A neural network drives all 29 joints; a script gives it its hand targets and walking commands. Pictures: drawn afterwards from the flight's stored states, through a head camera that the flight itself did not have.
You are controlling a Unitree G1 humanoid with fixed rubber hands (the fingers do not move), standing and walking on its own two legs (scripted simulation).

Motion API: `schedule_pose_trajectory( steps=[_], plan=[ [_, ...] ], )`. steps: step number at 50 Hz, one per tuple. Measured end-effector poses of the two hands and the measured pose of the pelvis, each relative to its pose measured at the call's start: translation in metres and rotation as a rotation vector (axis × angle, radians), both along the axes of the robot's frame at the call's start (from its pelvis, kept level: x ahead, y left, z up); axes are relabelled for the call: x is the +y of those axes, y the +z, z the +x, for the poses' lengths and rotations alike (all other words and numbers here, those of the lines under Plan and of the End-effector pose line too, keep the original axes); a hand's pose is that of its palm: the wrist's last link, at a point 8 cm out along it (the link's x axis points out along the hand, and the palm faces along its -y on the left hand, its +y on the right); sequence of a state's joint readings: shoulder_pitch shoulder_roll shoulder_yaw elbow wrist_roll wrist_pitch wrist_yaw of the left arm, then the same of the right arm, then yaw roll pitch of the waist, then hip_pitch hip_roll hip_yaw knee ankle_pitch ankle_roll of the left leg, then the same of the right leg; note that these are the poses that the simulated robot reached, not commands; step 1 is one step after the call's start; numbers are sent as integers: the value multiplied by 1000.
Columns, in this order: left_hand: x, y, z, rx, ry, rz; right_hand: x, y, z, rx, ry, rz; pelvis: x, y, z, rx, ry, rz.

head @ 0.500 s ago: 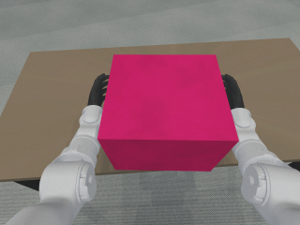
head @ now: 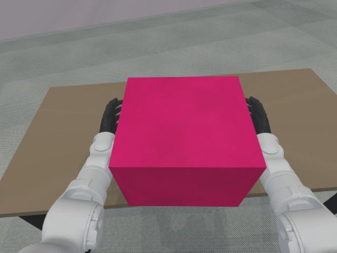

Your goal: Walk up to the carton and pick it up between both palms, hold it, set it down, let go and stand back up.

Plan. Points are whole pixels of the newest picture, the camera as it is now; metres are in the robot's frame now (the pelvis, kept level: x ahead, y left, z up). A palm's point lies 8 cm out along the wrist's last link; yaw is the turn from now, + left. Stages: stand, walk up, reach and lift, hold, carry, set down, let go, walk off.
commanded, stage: reach and lift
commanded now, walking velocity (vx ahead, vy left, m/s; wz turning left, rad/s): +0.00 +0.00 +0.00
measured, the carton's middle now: (182, 141) +0.39 +0.00 +0.06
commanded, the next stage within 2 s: hold in 1.80 s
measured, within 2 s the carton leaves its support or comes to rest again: neither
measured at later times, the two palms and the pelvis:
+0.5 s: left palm (101, 116) +0.40 +0.19 +0.15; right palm (268, 116) +0.38 -0.19 +0.15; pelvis -0.01 +0.00 +0.01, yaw -1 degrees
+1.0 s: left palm (95, 116) +0.37 +0.18 +0.18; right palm (273, 115) +0.37 -0.19 +0.17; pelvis +0.02 +0.00 +0.01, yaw +0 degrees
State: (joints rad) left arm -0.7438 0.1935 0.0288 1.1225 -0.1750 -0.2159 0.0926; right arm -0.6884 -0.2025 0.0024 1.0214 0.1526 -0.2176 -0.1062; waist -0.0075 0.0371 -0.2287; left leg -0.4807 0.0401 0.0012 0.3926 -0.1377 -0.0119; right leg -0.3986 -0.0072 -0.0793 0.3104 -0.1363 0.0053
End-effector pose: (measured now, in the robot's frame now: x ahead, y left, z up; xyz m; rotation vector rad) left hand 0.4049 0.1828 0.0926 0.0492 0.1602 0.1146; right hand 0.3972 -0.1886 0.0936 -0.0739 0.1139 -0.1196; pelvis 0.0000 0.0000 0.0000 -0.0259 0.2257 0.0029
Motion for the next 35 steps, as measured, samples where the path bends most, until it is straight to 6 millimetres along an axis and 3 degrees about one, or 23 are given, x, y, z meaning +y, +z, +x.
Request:
schedule_pose_trajectory(
  steps=[8, 14, 28, 35],
  plan=[
    [-1, 43, -3, -11, -11, 1, -1, 41, -8, -8, -11, 12, -1, 2, -15, -68, -8, 11],
    [1, 60, -4, -2, -29, 0, -1, 61, -10, 6, -6, 14, -1, 4, -19, -119, -18, 15],
    [1, 57, -7, 22, -28, -3, -1, 54, -13, 30, -12, 62, 3, 7, -4, -184, -9, 12],
    [-6, 74, -2, -3, -29, 19, -8, 60, -9, 7, -23, 74, 2, 7, 4, -202, -8, 11]
  ],
)
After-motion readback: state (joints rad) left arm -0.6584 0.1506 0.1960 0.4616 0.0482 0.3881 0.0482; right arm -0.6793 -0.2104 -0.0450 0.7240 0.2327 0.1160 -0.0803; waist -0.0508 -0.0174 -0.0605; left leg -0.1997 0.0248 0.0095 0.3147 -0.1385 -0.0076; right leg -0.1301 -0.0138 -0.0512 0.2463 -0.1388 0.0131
